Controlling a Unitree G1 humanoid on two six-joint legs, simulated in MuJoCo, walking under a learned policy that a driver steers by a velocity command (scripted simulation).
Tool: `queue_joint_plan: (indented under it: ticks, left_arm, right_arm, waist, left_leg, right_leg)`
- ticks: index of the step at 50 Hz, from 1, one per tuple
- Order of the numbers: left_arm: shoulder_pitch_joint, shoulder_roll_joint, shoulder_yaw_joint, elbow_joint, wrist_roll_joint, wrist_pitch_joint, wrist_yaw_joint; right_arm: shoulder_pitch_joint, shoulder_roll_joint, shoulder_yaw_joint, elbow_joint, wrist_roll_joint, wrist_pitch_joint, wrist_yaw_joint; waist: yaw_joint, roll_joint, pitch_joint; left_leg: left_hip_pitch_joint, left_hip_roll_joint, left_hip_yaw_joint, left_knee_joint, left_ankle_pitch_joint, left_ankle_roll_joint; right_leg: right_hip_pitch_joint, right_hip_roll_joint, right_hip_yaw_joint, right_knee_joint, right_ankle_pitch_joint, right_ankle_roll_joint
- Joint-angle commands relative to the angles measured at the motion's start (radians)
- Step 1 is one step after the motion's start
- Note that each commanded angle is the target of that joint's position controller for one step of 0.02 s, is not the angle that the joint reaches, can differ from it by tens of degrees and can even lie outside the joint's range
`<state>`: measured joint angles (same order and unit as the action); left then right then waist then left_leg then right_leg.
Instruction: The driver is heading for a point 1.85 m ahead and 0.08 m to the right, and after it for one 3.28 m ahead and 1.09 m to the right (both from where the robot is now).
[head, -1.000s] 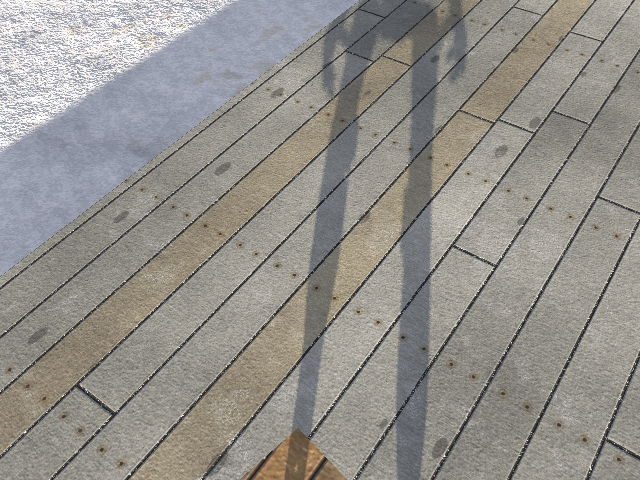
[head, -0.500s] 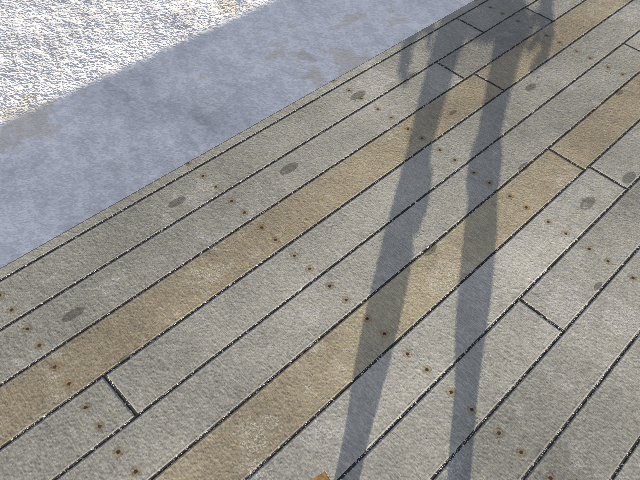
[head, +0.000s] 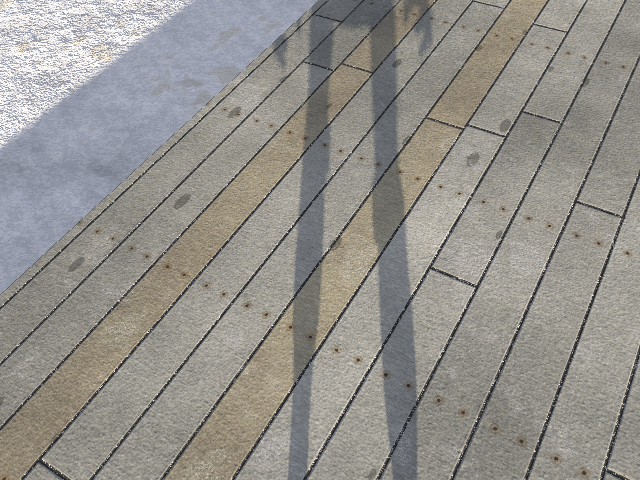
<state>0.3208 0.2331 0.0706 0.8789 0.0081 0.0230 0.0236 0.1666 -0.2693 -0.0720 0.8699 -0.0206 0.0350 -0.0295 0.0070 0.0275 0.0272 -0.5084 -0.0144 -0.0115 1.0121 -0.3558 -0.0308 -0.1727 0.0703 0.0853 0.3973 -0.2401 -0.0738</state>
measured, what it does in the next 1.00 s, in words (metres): walks ahead, turning right: left foot, then right foot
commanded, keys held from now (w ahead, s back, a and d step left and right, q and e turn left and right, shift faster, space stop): w+e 0.28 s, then w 0.72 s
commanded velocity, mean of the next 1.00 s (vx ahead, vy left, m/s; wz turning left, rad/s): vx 0.40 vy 0.00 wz -0.29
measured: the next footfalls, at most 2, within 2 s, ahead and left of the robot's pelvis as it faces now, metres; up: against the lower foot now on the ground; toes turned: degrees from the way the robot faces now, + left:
left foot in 0.26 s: +0.12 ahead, +0.13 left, +0.00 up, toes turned -13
right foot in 0.72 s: +0.36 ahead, -0.15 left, +0.00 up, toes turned -18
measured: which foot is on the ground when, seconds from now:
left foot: up 0.00-0.24, down 0.26-0.74, up 0.76-1.00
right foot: down 0.00-0.26, up 0.28-0.70, down 0.72-1.00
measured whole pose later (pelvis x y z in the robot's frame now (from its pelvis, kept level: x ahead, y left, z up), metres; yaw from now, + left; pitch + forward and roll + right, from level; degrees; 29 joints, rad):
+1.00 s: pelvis +0.37 -0.09 +0.00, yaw -15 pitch +0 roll -1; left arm 0.38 0.23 0.04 0.92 0.01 -0.08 -0.01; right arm 0.22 -0.26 -0.04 0.86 -0.04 -0.03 0.04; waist 0.01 0.04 0.03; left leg -0.62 0.12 0.01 0.98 -0.16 0.03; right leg -0.06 0.09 -0.07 0.24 -0.18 -0.10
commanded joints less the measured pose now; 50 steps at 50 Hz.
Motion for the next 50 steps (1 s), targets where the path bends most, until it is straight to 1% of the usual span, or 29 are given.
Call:
queue_joint_plan:
  ticks: [1, 3, 8, 10, 12, 13, 14, 15, 16, 17, 19, 21, 25, 28, 30, 32, 33, 34, 35, 36, 37, 38, 39, 40, 41, 43, 45, 47, 50]
  left_arm:
    - [0.082, 0.146, 0.038, -0.040, 0.001, -0.010, 0.003]
    - [0.090, 0.159, 0.042, -0.046, 0.008, -0.011, -0.001]
    - [0.063, 0.208, 0.058, -0.069, 0.017, -0.032, -0.019]
    - [0.009, 0.216, 0.062, -0.092, 0.019, -0.038, -0.028]
    - [-0.085, 0.203, 0.059, -0.120, 0.009, -0.040, -0.030]
    - [-0.094, 0.143, 0.044, -0.135, 0.003, -0.051, -0.029]
    - [-0.101, 0.052, 0.017, -0.185, -0.011, -0.062, -0.033]
    - [-0.081, 0.126, 0.024, -0.177, 0.017, -0.059, -0.031]
    - [-0.077, 0.149, 0.029, -0.157, 0.028, -0.058, -0.039]
    - [-0.063, 0.138, 0.026, -0.135, 0.029, -0.061, -0.054]
    - [-0.048, 0.122, 0.021, -0.116, 0.036, -0.058, -0.074]
    - [-0.076, 0.117, 0.016, -0.126, 0.036, -0.055, -0.080]
    - [-0.215, 0.103, 0.001, -0.173, 0.038, -0.053, -0.084]
    - [-0.332, 0.065, -0.026, -0.212, 0.036, -0.055, -0.094]
    - [-0.380, 0.061, -0.035, -0.229, 0.030, -0.057, -0.096]
    - [-0.371, 0.075, -0.034, -0.229, 0.028, -0.058, -0.087]
    - [-0.338, 0.086, -0.030, -0.220, 0.029, -0.060, -0.078]
    - [-0.263, 0.101, -0.022, -0.196, 0.031, -0.064, -0.068]
    - [-0.119, 0.118, -0.012, -0.145, 0.036, -0.073, -0.057]
    - [0.038, 0.165, 0.006, -0.099, 0.053, -0.084, -0.043]
    - [0.158, 0.271, 0.031, -0.090, 0.073, -0.087, -0.029]
    - [0.151, 0.274, 0.034, -0.082, 0.031, -0.076, -0.032]
    - [0.047, 0.226, 0.023, -0.083, 0.010, -0.071, -0.033]
    - [-0.026, 0.161, 0.006, -0.091, 0.009, -0.078, -0.036]
    - [-0.064, 0.125, -0.005, -0.088, 0.012, -0.085, -0.038]
    - [-0.073, 0.097, -0.015, -0.070, 0.009, -0.100, -0.035]
    - [-0.033, 0.109, -0.011, -0.045, 0.004, -0.116, -0.036]
    - [0.001, 0.121, -0.008, -0.023, 0.000, -0.121, -0.036]
    - [0.057, 0.110, -0.013, 0.008, -0.002, -0.120, -0.036]
  right_arm:
    - [-0.070, -0.065, -0.006, -0.085, -0.006, -0.014, 0.012]
    - [-0.119, -0.079, -0.005, -0.106, -0.006, -0.020, 0.023]
    - [-0.143, -0.077, 0.007, -0.143, 0.000, -0.058, 0.034]
    - [-0.089, -0.084, 0.008, -0.144, 0.010, -0.071, 0.031]
    - [0.073, -0.079, 0.007, -0.104, 0.013, -0.089, 0.015]
    - [0.174, -0.151, -0.011, -0.085, 0.001, -0.100, 0.000]
    - [0.256, -0.279, -0.033, -0.092, -0.020, -0.100, -0.010]
    - [0.215, -0.279, -0.039, -0.084, -0.026, -0.093, -0.008]
    - [0.152, -0.191, -0.020, -0.099, -0.018, -0.093, 0.001]
    - [0.104, -0.131, -0.005, -0.107, -0.008, -0.100, 0.010]
    - [0.108, -0.092, 0.009, -0.099, -0.010, -0.116, 0.014]
    - [0.163, -0.093, 0.009, -0.070, -0.005, -0.132, 0.024]
    - [0.235, -0.088, 0.010, -0.029, 0.007, -0.142, 0.033]
    - [0.256, -0.087, 0.013, -0.005, 0.008, -0.139, 0.036]
    - [0.290, -0.107, 0.009, 0.016, 0.007, -0.137, 0.036]
    - [0.308, -0.127, 0.006, 0.036, 0.007, -0.131, 0.033]
    - [0.303, -0.135, 0.005, 0.042, 0.008, -0.128, 0.031]
    - [0.303, -0.144, 0.004, 0.049, 0.008, -0.123, 0.030]
    - [0.299, -0.143, 0.006, 0.055, 0.013, -0.116, 0.029]
    - [0.299, -0.124, 0.014, 0.045, 0.018, -0.115, 0.028]
    - [0.341, -0.013, 0.042, -0.010, 0.037, -0.116, 0.037]
    - [0.351, -0.078, 0.019, 0.001, 0.023, -0.113, 0.033]
    - [0.265, -0.114, 0.005, -0.017, 0.009, -0.108, 0.031]
    - [0.222, -0.086, 0.015, -0.027, 0.009, -0.115, 0.039]
    - [0.218, -0.064, 0.017, -0.019, 0.009, -0.112, 0.044]
    - [0.260, -0.040, 0.022, 0.007, -0.014, -0.085, 0.055]
    - [0.240, -0.034, 0.020, 0.002, -0.017, -0.072, 0.066]
    - [0.157, -0.035, 0.019, -0.022, -0.018, -0.066, 0.070]
    - [0.020, -0.033, 0.021, -0.065, -0.016, -0.066, 0.071]
  waist:
    - [0.040, -0.149, -0.044]
    - [0.064, -0.167, -0.002]
    - [0.064, -0.160, 0.004]
    - [0.024, -0.162, -0.002]
    - [-0.087, -0.111, -0.008]
    - [-0.128, 0.009, -0.044]
    - [-0.139, 0.262, -0.119]
    - [-0.085, 0.186, -0.034]
    - [-0.047, 0.078, 0.062]
    - [-0.021, 0.039, 0.100]
    - [-0.015, 0.095, 0.075]
    - [-0.020, 0.095, 0.043]
    - [-0.041, 0.080, 0.047]
    - [-0.059, 0.088, 0.056]
    - [-0.069, 0.093, 0.062]
    - [-0.056, 0.090, 0.063]
    - [-0.033, 0.089, 0.047]
    - [0.004, 0.086, 0.002]
    - [0.070, 0.059, -0.076]
    - [0.130, 0.032, -0.173]
    - [0.132, -0.184, -0.328]
    - [0.116, -0.217, -0.367]
    - [0.071, -0.127, -0.186]
    - [0.045, -0.094, -0.080]
    - [0.010, -0.084, -0.030]
    - [-0.035, -0.104, -0.007]
    - [-0.044, -0.092, -0.002]
    - [-0.036, -0.085, 0.031]
    - [-0.009, -0.076, 0.062]
  left_leg:
    - [-0.170, 0.019, -0.012, -0.057, 0.001, -0.018]
    - [-0.181, 0.021, -0.022, -0.144, 0.004, -0.022]
    - [-0.036, -0.002, -0.025, -0.326, -0.035, 0.001]
    - [0.116, -0.022, -0.025, -0.418, -0.030, 0.019]
    - [0.445, -0.039, -0.006, -0.615, 0.102, 0.033]
    - [0.636, 0.093, -0.136, -0.680, 0.008, 0.053]
    - [0.741, 0.389, -0.569, -0.852, -0.375, 0.134]
    - [0.594, 0.444, -0.729, -0.899, -0.485, 0.199]
    - [0.501, 0.400, -0.638, -0.886, -0.467, 0.210]
    - [0.447, 0.330, -0.499, -0.890, -0.345, 0.189]
    - [0.446, 0.237, -0.306, -0.897, -0.078, 0.165]
    - [0.482, 0.216, -0.220, -0.882, 0.133, 0.172]
    - [0.532, 0.219, -0.129, -0.878, 0.380, 0.200]
    - [0.488, 0.195, -0.058, -0.876, 0.490, 0.197]
    - [0.485, 0.212, -0.049, -0.866, 0.544, 0.193]
    - [0.514, 0.243, -0.049, -0.830, 0.658, 0.190]
    - [0.530, 0.247, -0.036, -0.774, 0.802, 0.182]
    - [0.546, 0.241, -0.019, -0.672, 0.958, 0.170]
    - [0.520, 0.211, 0.019, -0.499, 1.016, 0.151]
    - [0.361, 0.178, 0.040, -0.284, 0.826, 0.135]
    - [0.050, 0.062, 0.095, 0.089, 0.267, 0.092]
    - [-0.082, -0.032, -0.003, 0.268, -0.155, 0.100]
    - [-0.148, 0.038, -0.046, 0.297, -0.070, 0.112]
    - [-0.137, 0.072, -0.039, 0.242, 0.005, 0.115]
    - [-0.093, 0.102, -0.031, 0.176, 0.043, 0.112]
    - [-0.009, 0.121, -0.018, 0.117, 0.068, 0.092]
    - [-0.026, 0.122, 0.001, 0.091, 0.099, 0.079]
    - [-0.103, 0.138, 0.014, 0.037, 0.167, 0.063]
    - [-0.181, 0.144, 0.032, -0.093, 0.274, 0.041]
  right_leg:
    - [0.198, -0.235, 0.293, -0.127, 0.122, -0.181]
    - [0.187, -0.236, 0.358, -0.178, -0.122, -0.196]
    - [0.098, -0.221, 0.410, -0.147, -0.132, -0.202]
    - [-0.004, -0.200, 0.429, -0.121, -0.132, -0.174]
    - [-0.221, -0.116, 0.383, -0.015, -0.171, -0.103]
    - [-0.378, -0.035, 0.289, 0.153, -0.271, -0.051]
    - [-0.542, 0.109, 0.083, 0.462, -0.395, -0.006]
    - [-0.590, 0.039, 0.070, 0.606, -0.337, -0.009]
    - [-0.587, -0.013, 0.085, 0.660, -0.240, -0.019]
    - [-0.559, -0.039, 0.077, 0.650, -0.158, -0.011]
    - [-0.515, -0.047, 0.044, 0.650, -0.054, 0.013]
    - [-0.530, -0.043, 0.038, 0.663, 0.000, 0.027]
    - [-0.599, -0.064, -0.015, 0.557, 0.063, 0.059]
    - [-0.502, -0.097, -0.120, 0.362, 0.134, 0.064]
    - [-0.424, -0.094, -0.156, 0.264, 0.128, 0.044]
    - [-0.357, -0.077, -0.173, 0.207, 0.101, 0.010]
    - [-0.295, -0.054, -0.182, 0.181, 0.075, -0.010]
    - [-0.196, -0.023, -0.192, 0.150, 0.056, -0.030]
    - [-0.015, 0.005, -0.201, 0.081, 0.089, -0.056]
    - [0.237, -0.084, -0.108, 0.079, 0.058, -0.089]
    - [0.525, -0.411, 0.329, 0.033, -0.117, -0.179]
    - [0.500, -0.506, 0.639, -0.111, -0.093, -0.238]
    - [0.363, -0.444, 0.474, -0.116, -0.106, -0.208]
    - [0.217, -0.397, 0.346, -0.153, -0.033, -0.188]
    - [0.123, -0.339, 0.249, -0.187, 0.031, -0.151]
    - [0.019, -0.280, 0.136, -0.230, 0.137, -0.127]
    - [0.014, -0.268, 0.093, -0.258, 0.224, -0.141]
    - [0.028, -0.260, 0.060, -0.294, 0.232, -0.148]
    - [0.071, -0.239, 0.015, -0.304, 0.299, -0.141]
